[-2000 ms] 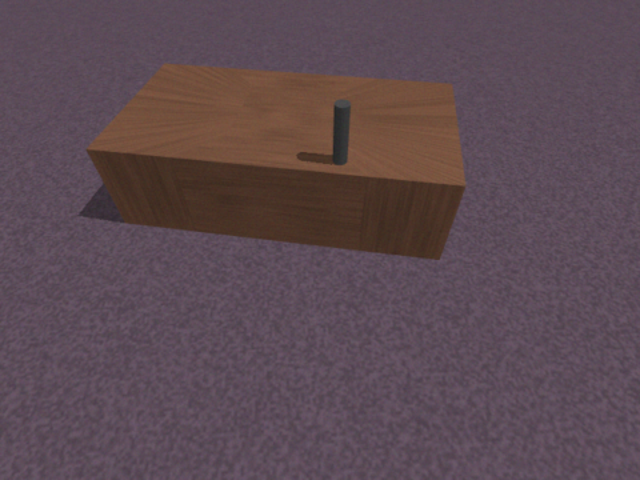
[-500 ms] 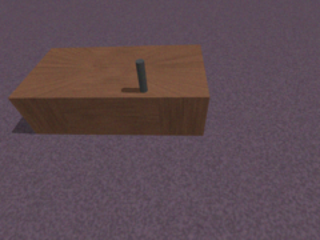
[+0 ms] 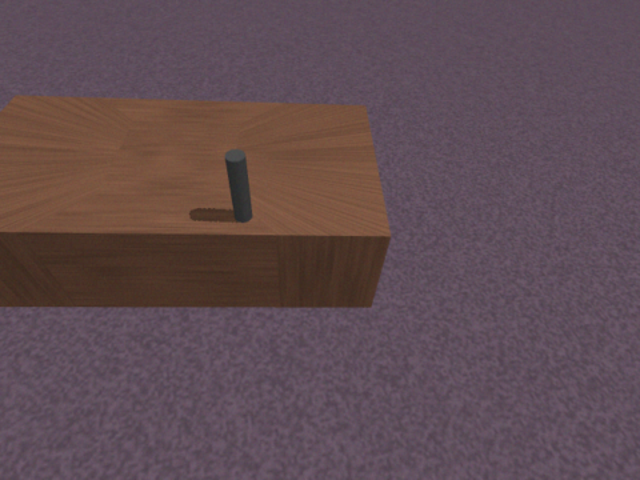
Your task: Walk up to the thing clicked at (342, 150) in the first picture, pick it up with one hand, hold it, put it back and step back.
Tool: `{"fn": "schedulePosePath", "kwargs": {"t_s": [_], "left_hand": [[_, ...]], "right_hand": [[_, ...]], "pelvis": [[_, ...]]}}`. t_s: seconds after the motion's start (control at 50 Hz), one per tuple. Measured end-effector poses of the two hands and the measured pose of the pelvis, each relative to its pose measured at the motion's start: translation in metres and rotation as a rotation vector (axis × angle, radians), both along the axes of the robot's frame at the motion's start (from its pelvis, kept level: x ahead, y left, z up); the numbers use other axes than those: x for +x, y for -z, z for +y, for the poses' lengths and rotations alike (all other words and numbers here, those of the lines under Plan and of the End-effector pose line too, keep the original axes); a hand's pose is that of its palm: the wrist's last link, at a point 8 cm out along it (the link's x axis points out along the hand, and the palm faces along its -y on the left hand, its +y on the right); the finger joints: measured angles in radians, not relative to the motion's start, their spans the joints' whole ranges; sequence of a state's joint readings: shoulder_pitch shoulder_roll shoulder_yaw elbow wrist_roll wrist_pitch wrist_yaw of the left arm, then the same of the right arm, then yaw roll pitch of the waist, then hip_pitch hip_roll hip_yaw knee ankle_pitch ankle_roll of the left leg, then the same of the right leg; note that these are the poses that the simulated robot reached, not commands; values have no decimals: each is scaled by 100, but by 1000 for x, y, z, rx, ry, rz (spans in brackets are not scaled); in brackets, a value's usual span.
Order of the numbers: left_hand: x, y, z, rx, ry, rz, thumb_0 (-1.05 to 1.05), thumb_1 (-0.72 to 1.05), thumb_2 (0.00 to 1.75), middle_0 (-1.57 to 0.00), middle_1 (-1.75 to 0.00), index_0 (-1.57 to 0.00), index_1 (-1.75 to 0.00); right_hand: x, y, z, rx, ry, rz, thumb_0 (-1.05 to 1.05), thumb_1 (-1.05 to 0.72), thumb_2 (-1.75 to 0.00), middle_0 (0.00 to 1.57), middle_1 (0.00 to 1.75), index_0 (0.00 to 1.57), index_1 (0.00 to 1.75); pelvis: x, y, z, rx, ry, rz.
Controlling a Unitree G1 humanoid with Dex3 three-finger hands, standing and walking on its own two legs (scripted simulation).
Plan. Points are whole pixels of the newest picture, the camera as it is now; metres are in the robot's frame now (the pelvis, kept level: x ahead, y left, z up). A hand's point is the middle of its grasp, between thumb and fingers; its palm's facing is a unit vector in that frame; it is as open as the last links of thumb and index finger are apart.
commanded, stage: walk up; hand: left
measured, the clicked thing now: (239, 188) +0.88 +0.19 -0.27
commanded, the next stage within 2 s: none
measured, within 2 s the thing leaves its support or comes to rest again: neither
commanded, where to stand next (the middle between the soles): +0.49 -0.02 m, yaw +0 degrees
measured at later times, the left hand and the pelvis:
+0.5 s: hand (169, 406) +0.26 +0.21 -0.11, palm faces -0.03 -0.91 -0.41, open 7.4 cm; pelvis +0.20 -0.06 +0.01, yaw -2 degrees
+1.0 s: hand (169, 308) +0.43 +0.25 -0.14, palm faces -0.05 -0.93 -0.37, open 7.4 cm; pelvis +0.37 -0.02 +0.00, yaw +0 degrees
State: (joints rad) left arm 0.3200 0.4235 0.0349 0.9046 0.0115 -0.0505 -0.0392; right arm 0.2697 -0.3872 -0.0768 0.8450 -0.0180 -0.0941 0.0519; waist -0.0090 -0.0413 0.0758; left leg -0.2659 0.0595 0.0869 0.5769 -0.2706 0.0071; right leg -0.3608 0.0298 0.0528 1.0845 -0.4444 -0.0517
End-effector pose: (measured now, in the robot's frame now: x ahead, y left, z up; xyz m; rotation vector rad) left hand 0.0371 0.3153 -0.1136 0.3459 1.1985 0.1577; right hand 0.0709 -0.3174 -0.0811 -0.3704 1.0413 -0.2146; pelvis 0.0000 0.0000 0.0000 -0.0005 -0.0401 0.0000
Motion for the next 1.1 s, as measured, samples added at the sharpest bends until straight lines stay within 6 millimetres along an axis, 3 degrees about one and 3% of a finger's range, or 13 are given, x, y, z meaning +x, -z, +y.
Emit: {"fn": "schedulePosePath", "kwargs": {"t_s": [0.16, 0.28, 0.34, 0.4, 0.5, 0.64, 0.76, 0.82, 0.94, 1.02, 1.1], "left_hand": [[129, -24, -11, 31, 83, -116, 1, 91, 90, -20, -30, -20, -30], [201, -26, -40, 81, 96, -177, 1, 91, 90, -20, -30, -20, -30], [213, -31, -54, 77, 69, -198, 1, 91, 90, -20, -30, -20, -30], [214, -39, -62, 69, 33, -174, 1, 91, 90, -20, -30, -20, -30], [213, -41, -63, 65, 4, -101, 1, 90, 90, -20, -30, -21, -30], [228, -25, -42, 53, -40, -31, 1, 90, 90, -20, -30, -21, -30], [266, 4, -16, 34, -60, 18, 1, 90, 90, -20, -30, -21, -30], [297, 3, -16, 21, -33, 22, 1, 91, 90, -20, -30, -20, -30], [362, -9, -16, 6, -4, -55, 1, 91, 90, -20, -30, -20, -30], [396, -15, -21, 30, 11, -69, 1, 91, 90, -20, -30, -20, -30], [422, -15, -32, 77, 15, -80, 1, 91, 90, -20, -30, -20, -30]], "right_hand": [[17, 12, -19, 27, 51, 117, 1, -90, -90, 21, 30, 20, 30], [61, 51, -53, 53, 77, 161, 1, -90, -90, 21, 30, 20, 30], [96, 54, -56, 70, 57, 165, 1, -91, -90, 21, 30, 20, 30], [136, 45, -58, 85, 31, 128, 1, -91, -90, 21, 29, 20, 30], [194, 29, -58, 88, -10, 75, 1, -91, -90, 21, 29, 20, 30], [260, 16, -49, 46, -55, 91, 1, -91, -90, 20, 29, 20, 30], [324, 11, -26, -1, -74, 23, 1, -91, -90, 20, 30, 20, 30], [340, 4, -16, 6, -51, -16, 1, -91, -90, 21, 30, 20, 30], [350, -1, -10, 20, -30, 29, 1, -91, -90, 21, 30, 20, 30], [357, 9, -17, 29, -12, 72, 1, -91, -90, 21, 30, 20, 30], [371, 33, -30, 51, 8, 108, 1, -90, -90, 21, 30, 20, 30]], "pelvis": [[67, -2, -18, 24, 17, -2], [124, 19, -46, 2, 17, -15], [147, 16, -55, 21, 18, -24], [168, 4, -58, 26, 18, -22], [201, -6, -60, 14, 27, -12], [252, -2, -49, -14, 3, 4], [300, 11, -25, 11, -4, 3], [318, 6, -18, -13, -6, -6], [352, -4, -18, 2, -15, -13], [373, -3, -24, 14, -6, -12], [391, 8, -37, 25, -9, -8]]}}
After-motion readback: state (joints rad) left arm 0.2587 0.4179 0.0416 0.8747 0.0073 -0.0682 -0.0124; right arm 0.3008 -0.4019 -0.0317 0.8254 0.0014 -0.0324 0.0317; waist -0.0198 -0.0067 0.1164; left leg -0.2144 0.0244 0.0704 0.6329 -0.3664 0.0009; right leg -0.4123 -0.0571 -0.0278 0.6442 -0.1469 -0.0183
